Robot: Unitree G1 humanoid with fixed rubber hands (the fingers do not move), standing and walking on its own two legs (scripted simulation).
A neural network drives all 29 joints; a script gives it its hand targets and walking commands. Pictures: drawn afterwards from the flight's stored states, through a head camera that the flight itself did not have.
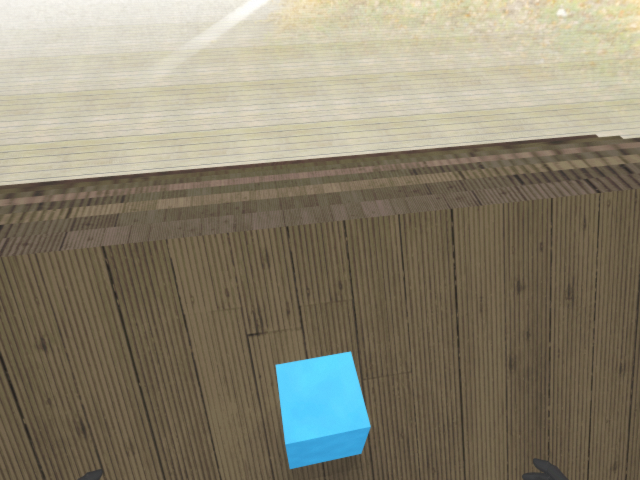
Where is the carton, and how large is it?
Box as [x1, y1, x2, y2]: [276, 352, 370, 468]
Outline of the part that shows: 350,352 276,365 284,438 290,468 357,454 361,452 370,426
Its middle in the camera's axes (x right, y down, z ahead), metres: -0.01 +0.48 +1.09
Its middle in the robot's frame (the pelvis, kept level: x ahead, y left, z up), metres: +0.43 -0.01 -0.66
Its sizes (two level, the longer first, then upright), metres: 0.210 0.200 0.250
